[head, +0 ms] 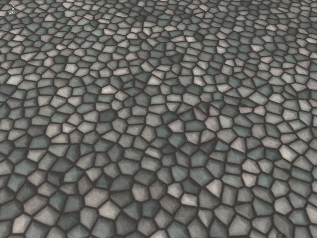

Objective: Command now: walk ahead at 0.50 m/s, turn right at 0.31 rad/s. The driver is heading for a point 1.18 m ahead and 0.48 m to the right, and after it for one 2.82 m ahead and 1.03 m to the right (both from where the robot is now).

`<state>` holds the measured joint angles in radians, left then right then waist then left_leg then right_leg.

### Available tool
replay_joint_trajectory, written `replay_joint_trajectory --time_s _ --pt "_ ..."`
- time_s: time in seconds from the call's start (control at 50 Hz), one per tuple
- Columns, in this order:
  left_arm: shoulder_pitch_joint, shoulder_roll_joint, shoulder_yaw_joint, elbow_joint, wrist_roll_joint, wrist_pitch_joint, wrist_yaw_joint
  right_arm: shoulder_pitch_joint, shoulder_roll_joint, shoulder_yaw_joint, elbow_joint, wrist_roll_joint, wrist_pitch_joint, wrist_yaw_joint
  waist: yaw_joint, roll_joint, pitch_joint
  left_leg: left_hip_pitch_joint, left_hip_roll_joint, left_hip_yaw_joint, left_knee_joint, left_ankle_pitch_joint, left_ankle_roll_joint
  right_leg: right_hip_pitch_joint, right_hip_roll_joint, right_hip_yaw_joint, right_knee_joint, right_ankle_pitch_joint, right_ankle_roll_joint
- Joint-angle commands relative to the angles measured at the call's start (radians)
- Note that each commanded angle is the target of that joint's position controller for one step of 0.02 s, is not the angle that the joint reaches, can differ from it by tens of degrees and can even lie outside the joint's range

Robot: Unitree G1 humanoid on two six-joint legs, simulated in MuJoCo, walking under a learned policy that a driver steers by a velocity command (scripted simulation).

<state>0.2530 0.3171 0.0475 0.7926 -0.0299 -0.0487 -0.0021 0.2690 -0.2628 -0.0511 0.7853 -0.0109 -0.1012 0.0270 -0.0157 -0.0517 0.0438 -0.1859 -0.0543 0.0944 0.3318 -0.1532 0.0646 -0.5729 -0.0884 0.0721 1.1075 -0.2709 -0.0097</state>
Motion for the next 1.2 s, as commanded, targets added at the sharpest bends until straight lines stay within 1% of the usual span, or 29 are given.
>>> replay_joint_trajectory --time_s 0.02,0.12,0.22,0.28,0.3,0.32,0.34,0.36,0.38,0.4,0.42,0.44,0.48,0.52,0.6,0.68,0.76,0.78,0.8,0.82,0.84,0.86,0.88,0.9,0.96,1.04,1.14,1.18,1.2 --pt "0.037 0.047 0.016 -0.05 0.006 0.011 0.007 -0.048 -0.128 -0.033 -0.043 -0.006 -0.03 -0.009 0.026 0.113 -0.002 0.01 0.287 -0.156 -0.224 0.182 0.156 -0.084 -0.043 0.058 -0.059 0.127 0.027" --pt "-0.115 0.012 0.002 -0.097 0.012 -0.007 -0.021 -0.024 -0.161 -0.037 -0.014 0.001 -0.019 -0.026 -0.031 0.092 0.027 0.059 0.255 0.0 -0.236 0.227 0.11 -0.054 -0.02 -0.027 -0.369 0.38 0.018" --pt "-0.232 0.017 0.002 -0.177 0.011 -0.006 -0.051 0.043 -0.196 -0.052 0.03 0.024 0.021 -0.034 -0.062 0.083 0.055 0.272 0.33 0.036 -0.153 0.33 0.09 -0.136 -0.003 -0.072 -0.487 0.274 -0.031" --pt "-0.16 0.062 0.027 -0.192 0.012 0.002 -0.061 0.014 -0.234 -0.064 0.02 0.03 0.049 -0.047 0.005 0.129 -0.025 0.323 0.334 0.076 0.042 0.756 0.054 0.011 0.078 -0.153 -0.489 0.114 -0.087" --pt "-0.045 0.098 0.049 -0.17 0.01 0.006 -0.058 0.001 -0.238 -0.065 0.013 0.03 0.059 -0.052 0.072 0.13 -0.092 0.296 0.313 0.097 0.206 0.854 0.035 0.16 0.123 -0.176 -0.506 0.101 -0.115" --pt "0.122 0.155 0.083 -0.129 0.007 0.011 -0.044 -0.004 -0.221 -0.056 0.005 0.028 0.061 -0.058 0.158 0.095 -0.179 0.163 0.269 0.118 0.443 0.773 -0.002 0.422 0.147 -0.146 -0.559 0.152 -0.156" --pt "0.212 0.274 0.115 -0.114 0.005 0.018 -0.022 0.077 -0.121 -0.022 -0.039 -0.003 0.044 -0.052 0.13 -0.127 -0.291 -0.233 0.157 0.117 0.818 0.193 -0.062 0.806 -0.09 0.261 -0.566 0.128 -0.289" --pt "0.171 0.28 0.103 -0.156 0.01 0.007 -0.025 0.077 -0.082 0.0 -0.064 -0.004 0.006 -0.036 0.087 -0.186 -0.426 -0.487 -0.026 -0.095 1.062 -0.458 -0.096 0.969 -0.26 0.764 -0.751 0.088 -0.44" --pt "0.143 0.201 0.079 -0.167 0.022 -0.003 -0.03 -0.033 -0.173 -0.022 -0.082 0.033 -0.02 -0.021 0.135 -0.077 -0.364 -0.577 0.038 -0.206 1.099 -0.416 -0.077 0.925 -0.243 0.654 -0.783 0.191 -0.383" --pt "0.089 0.167 0.069 -0.172 0.026 -0.01 -0.03 -0.078 -0.173 -0.019 -0.101 0.045 -0.031 -0.019 0.107 -0.025 -0.243 -0.577 0.077 -0.19 1.045 -0.343 -0.064 0.786 -0.208 0.487 -0.763 0.37 -0.345" --pt "0.026 0.14 0.063 -0.179 0.018 -0.011 -0.029 -0.081 -0.167 -0.02 -0.092 0.025 -0.03 -0.029 0.061 0.061 -0.159 -0.541 0.118 -0.176 0.96 -0.291 -0.072 0.638 -0.157 0.355 -0.752 0.533 -0.307" --pt "-0.017 0.115 0.056 -0.191 0.018 -0.007 -0.023 -0.072 -0.181 -0.029 -0.088 0.005 -0.018 -0.037 0.029 0.057 -0.128 -0.477 0.145 -0.172 0.894 -0.257 -0.081 0.529 -0.126 0.278 -0.759 0.62 -0.285" --pt "-0.051 0.119 0.056 -0.206 0.031 -0.002 -0.015 -0.041 -0.162 -0.029 -0.088 -0.004 0.013 -0.042 -0.009 0.029 -0.121 -0.389 0.14 -0.162 0.837 -0.218 -0.111 0.402 -0.088 0.225 -0.786 0.744 -0.284" --pt "-0.045 0.146 0.065 -0.195 0.03 0.001 -0.001 -0.032 -0.131 -0.02 -0.088 -0.007 0.031 -0.049 -0.019 0.017 -0.129 -0.373 0.115 -0.145 0.742 -0.161 -0.142 0.353 -0.059 0.17 -0.783 0.831 -0.28" --pt "-0.028 0.151 0.067 -0.178 0.01 0.037 0.029 -0.128 -0.11 -0.008 -0.112 -0.004 0.042 -0.05 0.012 -0.03 -0.163 -0.334 0.063 -0.145 0.499 0.027 -0.168 0.34 0.0 0.141 -0.736 0.741 -0.215" --pt "-0.007 0.151 0.067 -0.17 0.012 0.065 0.043 -0.223 -0.121 -0.01 -0.139 0.007 0.043 -0.035 0.049 -0.055 -0.157 -0.315 0.029 -0.176 0.333 0.072 -0.161 0.383 -0.014 0.237 -0.688 0.579 -0.183" --pt "-0.049 0.134 0.061 -0.187 0.012 0.073 0.046 -0.188 -0.154 -0.03 -0.138 0.005 0.025 -0.028 0.012 -0.093 -0.134 -0.232 0.019 -0.2 0.15 0.044 -0.113 0.432 -0.008 0.368 -0.593 0.452 -0.151" --pt "-0.07 0.121 0.056 -0.197 0.011 0.072 0.046 -0.152 -0.161 -0.035 -0.132 0.001 0.016 -0.031 -0.015 -0.086 -0.138 -0.132 0.047 -0.198 0.048 0.183 -0.086 0.405 0.032 0.362 -0.54 0.387 -0.12" --pt "-0.051 0.072 0.04 -0.215 0.027 0.067 0.043 -0.112 -0.22 -0.047 -0.137 -0.017 0.014 -0.04 -0.008 0.022 -0.211 0.052 0.216 -0.324 0.058 0.432 -0.02 0.318 0.1 0.289 -0.377 0.197 -0.072" --pt "0.094 0.03 0.031 -0.212 0.026 0.064 0.042 -0.116 -0.259 -0.052 -0.139 -0.042 0.031 -0.048 0.072 0.283 -0.256 0.263 0.445 -0.593 0.081 0.768 0.175 0.082 0.258 0.157 -0.16 -0.412 -0.001" --pt "0.139 0.126 0.048 -0.193 0.026 0.065 0.038 -0.075 -0.21 -0.05 -0.128 -0.017 0.045 -0.045 0.055 0.303 -0.294 0.264 0.528 -0.73 0.06 0.647 0.252 0.001 0.199 0.113 0.024 -0.467 0.044" --pt "0.086 0.187 0.071 -0.177 0.014 0.077 0.038 -0.098 -0.156 -0.035 -0.147 -0.007 0.05 -0.047 0.029 0.204 -0.233 0.21 0.459 -0.609 0.064 0.531 0.221 -0.021 0.161 0.11 0.118 -0.385 0.069" --pt "0.047 0.186 0.076 -0.172 0.008 0.094 0.043 -0.131 -0.132 -0.028 -0.153 -0.008 0.06 -0.048 0.029 0.152 -0.19 0.152 0.39 -0.49 0.059 0.429 0.174 -0.031 0.139 0.084 0.151 -0.312 0.087" --pt "0.025 0.174 0.076 -0.177 0.009 0.109 0.047 -0.163 -0.123 -0.023 -0.161 -0.002 0.07 -0.051 0.029 0.146 -0.15 0.091 0.352 -0.422 0.037 0.337 0.153 -0.032 0.121 0.072 0.156 -0.265 0.098" --pt "0.005 0.093 0.056 -0.199 0.003 0.119 0.039 -0.187 -0.142 -0.029 -0.153 -0.014 0.089 -0.062 0.031 0.207 -0.104 -0.006 0.273 -0.263 -0.027 0.248 0.143 0.035 0.106 -0.015 0.039 -0.178 0.108" --pt "-0.052 0.072 0.042 -0.235 0.012 0.103 0.018 -0.146 -0.189 -0.051 -0.137 0.008 0.091 -0.065 -0.011 0.239 -0.147 0.028 0.321 -0.254 -0.11 -0.128 0.156 0.076 0.049 -0.064 -0.168 -0.149 0.075" --pt "0.002 0.077 0.043 -0.2 0.02 0.08 -0.007 -0.15 -0.224 -0.064 -0.118 0.039 0.077 -0.034 0.019 0.209 -0.119 -0.08 0.338 -0.206 -0.134 -0.303 0.131 0.302 0.068 -0.131 -0.454 -0.1 -0.012" --pt "0.108 0.059 0.043 -0.137 0.02 0.071 -0.01 -0.156 -0.192 -0.053 -0.101 0.048 0.078 -0.024 0.071 0.169 -0.103 -0.18 0.296 -0.151 -0.059 -0.389 0.089 0.482 0.108 -0.168 -0.627 -0.023 -0.055" --pt "0.181 0.062 0.045 -0.105 0.018 0.067 -0.006 -0.16 -0.133 -0.034 -0.098 0.037 0.073 -0.017 0.099 0.104 -0.098 -0.278 0.246 -0.09 0.07 -0.404 0.039 0.603 0.088 -0.109 -0.689 -0.067 -0.077"
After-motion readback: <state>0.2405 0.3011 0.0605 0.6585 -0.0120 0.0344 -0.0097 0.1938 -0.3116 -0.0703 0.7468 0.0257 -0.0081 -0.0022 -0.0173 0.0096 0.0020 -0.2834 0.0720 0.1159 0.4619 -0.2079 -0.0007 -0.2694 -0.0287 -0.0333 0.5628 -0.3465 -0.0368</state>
